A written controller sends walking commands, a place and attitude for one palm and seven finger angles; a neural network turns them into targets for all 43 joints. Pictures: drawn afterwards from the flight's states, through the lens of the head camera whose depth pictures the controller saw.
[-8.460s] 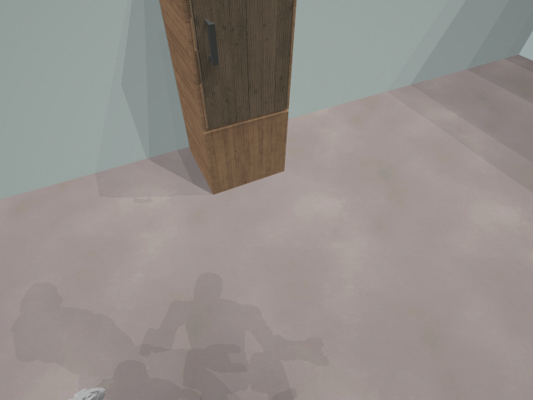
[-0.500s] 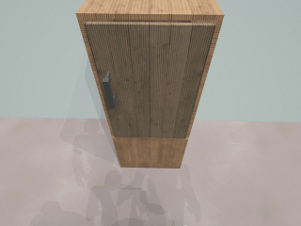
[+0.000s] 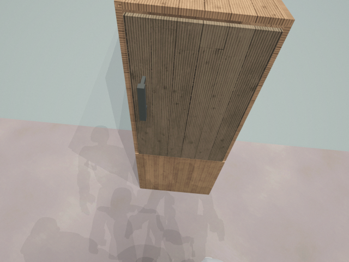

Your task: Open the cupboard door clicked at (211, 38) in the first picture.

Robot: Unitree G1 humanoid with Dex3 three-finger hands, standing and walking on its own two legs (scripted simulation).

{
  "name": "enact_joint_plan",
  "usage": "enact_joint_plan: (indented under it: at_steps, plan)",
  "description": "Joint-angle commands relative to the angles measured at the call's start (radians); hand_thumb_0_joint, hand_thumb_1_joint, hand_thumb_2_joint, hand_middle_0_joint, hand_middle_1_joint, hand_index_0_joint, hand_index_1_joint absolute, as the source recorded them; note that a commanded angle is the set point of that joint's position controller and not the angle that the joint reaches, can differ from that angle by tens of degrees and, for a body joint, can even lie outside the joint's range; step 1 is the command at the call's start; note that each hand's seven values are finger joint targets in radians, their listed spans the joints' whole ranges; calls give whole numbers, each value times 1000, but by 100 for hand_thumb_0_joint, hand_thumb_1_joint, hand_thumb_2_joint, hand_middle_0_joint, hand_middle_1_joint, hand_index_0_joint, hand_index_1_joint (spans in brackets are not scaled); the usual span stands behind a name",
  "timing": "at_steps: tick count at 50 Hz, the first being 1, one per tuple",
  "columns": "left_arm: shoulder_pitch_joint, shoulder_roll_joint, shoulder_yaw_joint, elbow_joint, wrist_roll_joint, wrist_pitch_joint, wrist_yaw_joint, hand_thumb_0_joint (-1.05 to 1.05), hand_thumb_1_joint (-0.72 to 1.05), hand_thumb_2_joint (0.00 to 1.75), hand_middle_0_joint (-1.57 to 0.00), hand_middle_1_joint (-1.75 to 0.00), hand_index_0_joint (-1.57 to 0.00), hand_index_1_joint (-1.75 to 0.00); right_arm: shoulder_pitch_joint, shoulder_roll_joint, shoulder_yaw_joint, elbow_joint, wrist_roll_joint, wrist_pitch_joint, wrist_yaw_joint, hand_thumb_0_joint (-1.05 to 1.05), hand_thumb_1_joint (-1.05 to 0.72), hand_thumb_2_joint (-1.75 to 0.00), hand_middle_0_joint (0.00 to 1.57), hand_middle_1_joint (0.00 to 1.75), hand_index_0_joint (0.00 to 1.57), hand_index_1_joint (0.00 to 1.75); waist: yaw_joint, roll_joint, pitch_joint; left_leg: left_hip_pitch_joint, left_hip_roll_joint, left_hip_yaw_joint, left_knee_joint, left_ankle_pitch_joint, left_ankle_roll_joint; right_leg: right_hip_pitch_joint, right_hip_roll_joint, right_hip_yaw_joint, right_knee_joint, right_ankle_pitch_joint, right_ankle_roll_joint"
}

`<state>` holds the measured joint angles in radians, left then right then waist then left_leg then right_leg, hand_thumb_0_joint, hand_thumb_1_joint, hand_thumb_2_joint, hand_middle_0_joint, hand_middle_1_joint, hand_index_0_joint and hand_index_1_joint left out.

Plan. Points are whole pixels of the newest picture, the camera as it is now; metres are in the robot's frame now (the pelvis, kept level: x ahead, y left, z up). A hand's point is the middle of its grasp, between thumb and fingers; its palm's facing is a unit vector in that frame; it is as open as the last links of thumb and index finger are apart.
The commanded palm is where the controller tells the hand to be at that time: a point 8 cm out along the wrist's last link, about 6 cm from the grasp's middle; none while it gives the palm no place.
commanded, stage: come to a stop and stand still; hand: left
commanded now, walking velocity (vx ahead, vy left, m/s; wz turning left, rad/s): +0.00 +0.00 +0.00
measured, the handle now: (143, 99) +0.55 +0.14 +0.02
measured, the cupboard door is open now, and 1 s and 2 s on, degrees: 0 0 0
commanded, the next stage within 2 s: look again from close up in 0.64 s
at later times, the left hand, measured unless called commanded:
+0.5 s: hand out of the picture -0.03 +0.15 -0.17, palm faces +0.01 -0.99 -0.17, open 7.3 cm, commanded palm none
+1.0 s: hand out of the picture +0.01 +0.18 -0.16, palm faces +0.03 -0.97 -0.25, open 7.4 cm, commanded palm none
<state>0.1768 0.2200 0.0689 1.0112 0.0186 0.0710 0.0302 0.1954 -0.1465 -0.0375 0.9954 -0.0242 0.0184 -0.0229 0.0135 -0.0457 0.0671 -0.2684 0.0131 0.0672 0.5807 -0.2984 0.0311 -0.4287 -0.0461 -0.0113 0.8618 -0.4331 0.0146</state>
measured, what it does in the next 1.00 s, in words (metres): steps on the spot: right foot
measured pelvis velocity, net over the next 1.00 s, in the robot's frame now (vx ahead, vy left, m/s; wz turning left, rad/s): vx -0.03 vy -0.01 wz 0.00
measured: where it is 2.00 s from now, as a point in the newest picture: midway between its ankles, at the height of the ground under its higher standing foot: outside the picture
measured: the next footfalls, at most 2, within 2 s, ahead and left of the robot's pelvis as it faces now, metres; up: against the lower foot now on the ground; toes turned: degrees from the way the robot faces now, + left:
right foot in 0.20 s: +0.05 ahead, -0.14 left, +0.00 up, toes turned +0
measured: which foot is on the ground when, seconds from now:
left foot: down 0.00-1.00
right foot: up 0.00-0.18, down 0.20-1.00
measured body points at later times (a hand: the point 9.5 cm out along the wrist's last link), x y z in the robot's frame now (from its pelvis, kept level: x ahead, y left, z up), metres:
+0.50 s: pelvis -0.02 -0.01 +0.01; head -0.03 -0.01 +0.46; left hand -0.03 +0.20 -0.15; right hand -0.03 -0.23 -0.15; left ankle +0.01 +0.10 -0.73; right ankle -0.04 -0.12 -0.73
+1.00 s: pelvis -0.03 -0.01 +0.00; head -0.04 -0.01 +0.45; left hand +0.01 +0.23 -0.14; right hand +0.00 -0.25 -0.15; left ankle +0.01 +0.10 -0.73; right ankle -0.04 -0.12 -0.73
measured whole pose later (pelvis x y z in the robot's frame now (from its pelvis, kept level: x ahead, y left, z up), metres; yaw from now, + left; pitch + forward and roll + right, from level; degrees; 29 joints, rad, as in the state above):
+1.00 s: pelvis -0.03 -0.01 +0.00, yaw +0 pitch -2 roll +0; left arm 0.31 0.19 0.01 1.01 0.02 -0.01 0.04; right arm 0.29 -0.19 -0.03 1.01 -0.02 -0.01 -0.02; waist -0.01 0.02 -0.01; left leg -0.27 0.03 0.06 0.55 -0.24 0.01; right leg -0.17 0.00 -0.05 0.54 -0.32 -0.02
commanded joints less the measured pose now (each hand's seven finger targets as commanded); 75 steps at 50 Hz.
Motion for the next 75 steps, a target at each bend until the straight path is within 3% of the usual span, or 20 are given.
enact_joint_plan:
  at_steps: [1, 6, 8, 9, 10, 11, 13, 16, 22, 36, 37, 38, 39, 40, 42, 45, 52, 68, 72, 75]
  plan:
    - [72, 34, -2, -21, 1, -29, -7, 0, 90, 90, -20, -30, -20, -30, -18, -151, -18, -46, 3, -22, -17, 0, -90, -90, 20, 30, 20, 30, 11, 184, -51, 41, 215, -199, -320, 255, 120, 7, 3, 31, 107, 1, 9]
    - [79, 9, -35, 0, -5, -44, -3, 0, 90, 90, -20, -30, -20, -30, 58, -161, -20, 13, 9, -24, -15, 0, -90, -90, 20, 30, 20, 30, -24, 177, -89, 183, 233, -211, -294, 376, 135, 110, -7, -15, -232, -2, 15]
    - [145, 15, -41, 36, -7, -57, 3, 0, 90, 90, -20, -30, -20, -30, 56, -153, -16, 29, 19, -28, -12, 0, -90, -90, 20, 30, 20, 30, 2, 136, -113, 164, 198, -180, -235, 400, 93, 235, -12, -16, -461, 172, 12]
    - [170, 33, -43, 55, -4, -69, 8, 0, 90, 90, -20, -30, -20, -30, 57, -126, -13, 35, 26, -31, -9, 0, -90, -90, 20, 30, 20, 30, 0, 76, -109, 128, 150, -150, -195, 332, 46, 289, -45, 39, -555, 284, -2]
    - [149, 56, -46, 61, -4, -77, 11, 0, 90, 90, -20, -30, -20, -30, 65, -101, -6, 35, 33, -31, -6, 0, -90, -90, 20, 30, 20, 30, -27, 20, -80, 100, 107, -112, -198, 248, 2, 276, -107, 105, -550, 358, -31]
    - [133, 67, -49, 57, -7, -78, 10, 0, 90, 90, -20, -30, -20, -30, 65, -95, -2, 40, 31, -31, 0, 0, -90, -90, 20, 30, 20, 30, -34, 47, -60, 118, 85, -104, -225, 179, -15, 229, -133, 106, -539, 345, -45]
    - [126, 54, -50, 72, -6, -85, 9, 0, 90, 90, -20, -30, -20, -30, 65, -96, 0, 60, 21, -24, -1, 0, -90, -90, 20, 30, 20, 30, -36, -70, -48, 156, 81, -82, -210, 203, -20, 186, -103, 101, -535, 342, -46]
    - [130, 32, -57, 81, -8, -81, 9, 0, 90, 90, -20, -30, -20, -30, 82, -102, 5, 88, 20, -26, -1, 0, -90, -90, 20, 30, 20, 30, -33, -32, -7, 163, 90, -89, -250, 142, -15, 146, -81, 92, -562, 193, -38]
    - [161, 21, -55, 94, -9, -76, 11, 0, 90, 90, -20, -30, -20, -30, 112, -85, 15, 118, 18, -23, -3, 0, -90, -90, 20, 30, 20, 30, -22, 28, 49, 108, 83, -92, -272, 65, -16, 144, -69, 89, -584, 113, -38]
    - [199, -22, -56, 110, -14, -81, 13, 0, 90, 90, -20, -30, -20, -30, 198, -42, 20, 155, 16, -30, -14, 0, -90, -90, 20, 30, 20, 30, -18, 35, 37, 88, 85, -94, -260, 105, -16, 169, -60, 79, -571, 152, -46]
    - [156, 183, -60, 7, 11, -112, 11, 0, 90, 90, -20, -30, -20, -30, 128, -189, 10, 21, 2, -45, 7, 0, -90, -90, 20, 30, 20, 30, -38, 65, 131, 20, 46, -114, -202, 154, -26, 162, -44, 50, -554, 194, -59]
    - [147, 121, -30, 9, 1, -118, 16, 0, 90, 90, -20, -30, -20, -30, 117, -173, -11, 9, -3, -67, -5, 0, -90, -90, 20, 30, 20, 30, -29, 145, -37, 53, 78, -113, -148, 190, -12, 195, -79, 81, -483, 209, -74]
    - [152, 108, -37, 0, -3, -125, 16, 0, 90, 90, -20, -30, -20, -30, 143, -149, -7, 5, -1, -72, -11, 0, -90, -90, 20, 30, 20, 30, -33, 131, -158, 81, 80, -123, -107, 242, -4, 259, -82, 82, -469, 293, -81]
    - [164, 80, -35, -4, -4, -125, 17, 0, 90, 90, -20, -30, -20, -30, 158, -127, -7, 1, 1, -71, -13, 0, -90, -90, 20, 30, 20, 30, -33, 65, -183, 73, 78, -114, -91, 235, -1, 268, -89, 87, -464, 330, -84]
    - [174, 56, -44, -11, -5, -115, 18, 0, 90, 90, -20, -30, -20, -30, 168, -101, 3, -8, -1, -58, -9, 0, -90, -90, 20, 30, 20, 30, -33, -37, -110, 26, 62, -90, -85, 183, 0, 239, -96, 99, -477, 330, -85]
    - [155, 80, -33, -47, 0, -105, 20, 0, 90, 90, -20, -30, -20, -30, 154, -130, -9, -26, 2, -44, -6, 0, -90, -90, 20, 30, 20, 30, -37, -23, 10, -9, 60, -82, -91, 163, 0, 156, -85, 102, -486, 252, -88]
    - [152, 113, -35, -94, 1, -98, 14, 0, 90, 90, -20, -30, -20, -30, 80, -172, -8, -56, 4, -44, 2, 0, -90, -90, 20, 30, 20, 30, -18, 32, -23, 27, 82, -97, -124, 222, 12, 191, -58, 77, -455, 301, -65]
    - [95, 182, -39, -76, 5, -93, -4, 0, 90, 90, -20, -30, -20, -30, -22, -276, -11, -51, 7, -46, 15, 0, -90, -90, 20, 30, 20, 30, -13, 68, -38, 19, 108, -159, -273, 3, 7, 215, -60, 57, -516, 174, -42]
    - [171, 83, -64, -16, 3, -77, -2, 0, 90, 90, -20, -30, -20, -30, 24, -192, 9, -7, 4, -30, 15, 0, -90, -90, 20, 30, 20, 30, -15, 67, -33, 20, 120, -172, -319, -132, -6, 214, -44, 29, -523, 110, -19]
    - [215, 71, -58, -6, 12, -59, -8, 0, 90, 90, -20, -30, -20, -30, 46, -222, -7, 5, 1, -15, 9, 0, -90, -90, 20, 30, 20, 30, -14, 105, 10, -30, 159, -212, -381, -297, 7, 189, -9, -12, -459, 49, -16]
